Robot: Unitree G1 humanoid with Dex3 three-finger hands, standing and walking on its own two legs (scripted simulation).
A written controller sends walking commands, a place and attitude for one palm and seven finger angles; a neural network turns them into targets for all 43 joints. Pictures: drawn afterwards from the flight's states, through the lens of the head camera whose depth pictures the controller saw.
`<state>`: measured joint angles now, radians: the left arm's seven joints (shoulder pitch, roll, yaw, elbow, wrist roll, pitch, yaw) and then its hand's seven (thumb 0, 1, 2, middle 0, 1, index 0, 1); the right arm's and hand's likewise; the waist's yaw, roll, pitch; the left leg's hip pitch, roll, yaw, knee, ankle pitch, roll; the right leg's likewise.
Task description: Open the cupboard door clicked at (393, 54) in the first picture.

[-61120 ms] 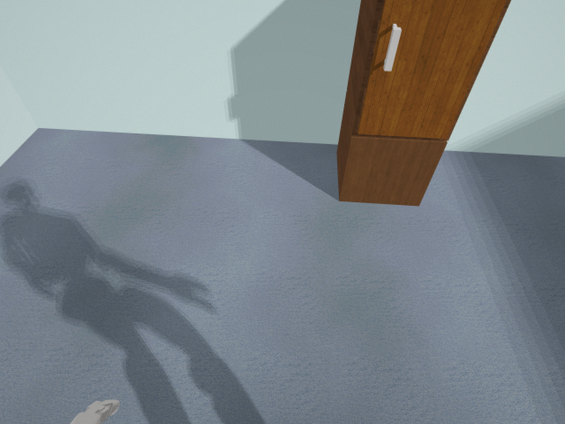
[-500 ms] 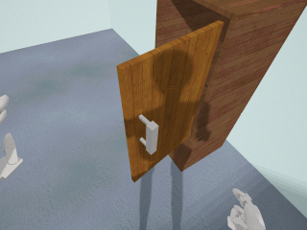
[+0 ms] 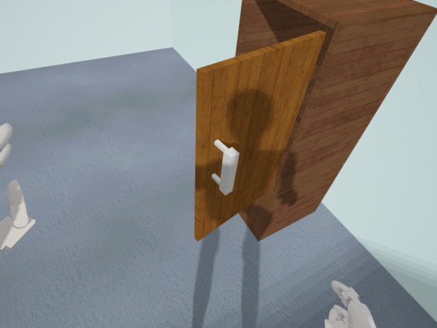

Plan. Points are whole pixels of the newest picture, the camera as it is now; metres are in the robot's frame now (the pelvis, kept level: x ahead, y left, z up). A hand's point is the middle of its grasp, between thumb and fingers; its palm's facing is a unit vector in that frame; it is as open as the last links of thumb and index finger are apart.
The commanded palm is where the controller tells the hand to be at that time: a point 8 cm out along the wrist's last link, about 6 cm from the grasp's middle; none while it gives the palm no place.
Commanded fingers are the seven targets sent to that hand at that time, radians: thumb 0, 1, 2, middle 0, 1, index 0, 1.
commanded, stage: step back with the hand held close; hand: left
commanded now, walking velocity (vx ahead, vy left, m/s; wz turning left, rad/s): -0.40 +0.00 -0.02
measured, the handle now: (222, 167) +0.45 +0.02 +0.03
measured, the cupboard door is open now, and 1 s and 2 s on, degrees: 100 100 100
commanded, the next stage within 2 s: stop stepping back and stand still in 0.02 s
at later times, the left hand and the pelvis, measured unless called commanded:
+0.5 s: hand out of the picture +0.10 +0.25 +0.19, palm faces +0.32 -0.79 -0.51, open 7.4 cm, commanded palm +0.06 +0.29 +0.19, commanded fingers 0.00 0.90 0.90 -0.20 -0.30 -0.20 -0.30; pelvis -0.11 +0.01 -0.01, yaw -6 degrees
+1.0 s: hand out of the picture +0.06 +0.26 +0.19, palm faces +0.44 -0.75 -0.50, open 7.4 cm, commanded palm +0.00 +0.29 +0.19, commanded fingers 0.00 0.90 0.90 -0.20 -0.30 -0.20 -0.30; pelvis -0.16 +0.00 +0.02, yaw -3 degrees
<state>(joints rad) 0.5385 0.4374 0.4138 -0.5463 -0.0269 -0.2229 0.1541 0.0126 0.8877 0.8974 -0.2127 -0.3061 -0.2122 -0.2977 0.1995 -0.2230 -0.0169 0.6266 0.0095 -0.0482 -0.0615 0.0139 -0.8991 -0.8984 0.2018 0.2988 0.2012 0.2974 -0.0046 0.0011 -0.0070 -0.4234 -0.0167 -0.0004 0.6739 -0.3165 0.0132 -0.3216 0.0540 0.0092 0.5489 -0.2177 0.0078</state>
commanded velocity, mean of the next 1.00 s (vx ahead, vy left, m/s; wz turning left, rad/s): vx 0.13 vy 0.02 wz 0.00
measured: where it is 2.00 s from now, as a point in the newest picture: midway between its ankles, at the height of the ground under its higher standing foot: outside the picture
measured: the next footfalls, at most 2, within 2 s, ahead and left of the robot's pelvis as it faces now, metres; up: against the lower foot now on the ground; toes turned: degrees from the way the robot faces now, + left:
right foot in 0.42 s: -0.23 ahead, -0.07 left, +0.00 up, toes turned -7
right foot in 0.74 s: -0.12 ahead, -0.07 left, +0.00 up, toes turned -7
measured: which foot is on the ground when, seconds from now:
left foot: down 0.00-0.74, up 0.76-1.00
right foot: down 0.00-0.02, up 0.04-0.40, down 0.42-0.56, up 0.58-0.72, down 0.74-1.00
